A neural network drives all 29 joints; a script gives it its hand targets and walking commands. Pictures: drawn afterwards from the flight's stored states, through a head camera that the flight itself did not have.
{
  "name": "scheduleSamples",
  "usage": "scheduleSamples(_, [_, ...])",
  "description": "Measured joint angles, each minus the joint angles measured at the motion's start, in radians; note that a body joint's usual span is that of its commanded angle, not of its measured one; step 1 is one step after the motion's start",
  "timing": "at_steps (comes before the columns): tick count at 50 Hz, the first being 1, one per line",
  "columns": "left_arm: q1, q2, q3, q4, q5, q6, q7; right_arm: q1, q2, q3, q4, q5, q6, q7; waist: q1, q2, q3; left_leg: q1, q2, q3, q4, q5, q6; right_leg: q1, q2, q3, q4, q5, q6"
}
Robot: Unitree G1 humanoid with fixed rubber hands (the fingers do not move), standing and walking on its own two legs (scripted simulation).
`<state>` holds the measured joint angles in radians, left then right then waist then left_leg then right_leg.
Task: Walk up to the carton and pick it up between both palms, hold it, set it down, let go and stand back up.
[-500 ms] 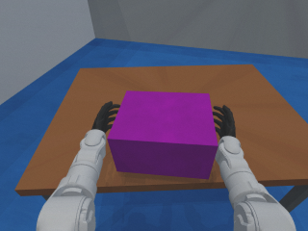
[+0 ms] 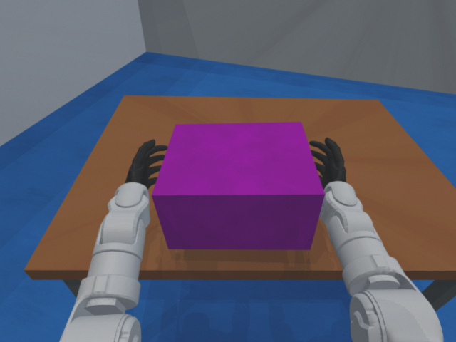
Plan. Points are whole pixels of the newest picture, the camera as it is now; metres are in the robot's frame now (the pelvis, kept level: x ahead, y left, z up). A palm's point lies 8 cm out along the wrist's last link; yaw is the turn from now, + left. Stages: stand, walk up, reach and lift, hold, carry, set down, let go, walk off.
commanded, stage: reach and lift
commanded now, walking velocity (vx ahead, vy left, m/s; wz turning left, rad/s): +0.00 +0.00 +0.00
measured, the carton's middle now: (238, 182) +0.41 -0.02 +0.10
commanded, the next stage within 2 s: hold in 1.04 s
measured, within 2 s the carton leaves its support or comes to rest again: neither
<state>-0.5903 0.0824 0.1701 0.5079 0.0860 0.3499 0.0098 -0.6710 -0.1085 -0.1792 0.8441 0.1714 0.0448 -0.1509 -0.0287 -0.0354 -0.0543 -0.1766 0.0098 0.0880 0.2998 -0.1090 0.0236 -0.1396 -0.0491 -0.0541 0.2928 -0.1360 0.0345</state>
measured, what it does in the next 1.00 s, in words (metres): stands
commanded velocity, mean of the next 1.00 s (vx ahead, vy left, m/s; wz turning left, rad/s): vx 0.00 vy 0.00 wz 0.00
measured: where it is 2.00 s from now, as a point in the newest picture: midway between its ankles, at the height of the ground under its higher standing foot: outside the picture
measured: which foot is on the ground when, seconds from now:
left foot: down 0.00-1.00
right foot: down 0.00-1.00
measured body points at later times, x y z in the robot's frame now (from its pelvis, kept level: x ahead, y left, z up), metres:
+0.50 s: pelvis +0.00 +0.00 +0.00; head -0.05 +0.01 +0.45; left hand +0.38 +0.17 +0.15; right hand +0.38 -0.19 +0.14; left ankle +0.03 +0.10 -0.75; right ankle +0.01 -0.14 -0.75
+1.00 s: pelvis +0.00 +0.00 +0.00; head -0.06 +0.01 +0.45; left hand +0.37 +0.17 +0.17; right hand +0.39 -0.18 +0.16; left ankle +0.03 +0.10 -0.75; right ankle +0.01 -0.14 -0.75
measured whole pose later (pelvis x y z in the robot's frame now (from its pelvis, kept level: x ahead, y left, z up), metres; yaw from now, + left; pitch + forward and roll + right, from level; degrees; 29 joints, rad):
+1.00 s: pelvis +0.00 +0.00 +0.00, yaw +0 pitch -3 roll +0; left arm -0.57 0.08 0.17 0.33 0.09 0.59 0.03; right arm -0.68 -0.12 -0.17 0.76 0.21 0.22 -0.15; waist -0.03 -0.04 -0.09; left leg -0.13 0.01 0.08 0.30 -0.11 0.02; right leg -0.09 -0.05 -0.06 0.29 -0.14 0.03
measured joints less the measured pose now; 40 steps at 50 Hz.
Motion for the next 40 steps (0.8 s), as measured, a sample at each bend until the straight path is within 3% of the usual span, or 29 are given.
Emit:
scheduleSamples(4, [0.029, -0.003, 0.000, -0.076, 0.000, 0.046, 0.006, 0.003, 0.000, 0.012, -0.038, 0.002, 0.032, 0.003, 0.000, 0.000, -0.005, 0.011, 0.000, -0.005, 0.000, 0.000, -0.001, 0.013, 0.000, -0.005, 0.000, -0.001, -0.001])
scheduleSamples(12, [0.029, -0.004, 0.000, -0.089, 0.000, 0.117, 0.006, 0.003, -0.001, 0.012, -0.040, 0.002, 0.089, 0.004, 0.000, 0.000, -0.006, 0.038, 0.000, -0.009, 0.000, 0.000, -0.001, 0.041, 0.000, -0.009, 0.000, -0.003, -0.003])
scheduleSamples(40, [0.020, -0.004, 0.000, -0.122, 0.000, 0.172, 0.014, -0.010, -0.006, 0.012, -0.044, 0.012, 0.116, 0.006, 0.000, 0.000, -0.030, 0.038, 0.000, -0.010, 0.000, -0.003, -0.001, 0.041, 0.001, -0.009, 0.000, -0.006, -0.003])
